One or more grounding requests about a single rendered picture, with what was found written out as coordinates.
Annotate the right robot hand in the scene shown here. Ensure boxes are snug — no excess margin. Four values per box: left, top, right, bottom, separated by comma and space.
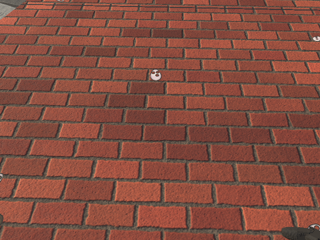
281, 226, 320, 240

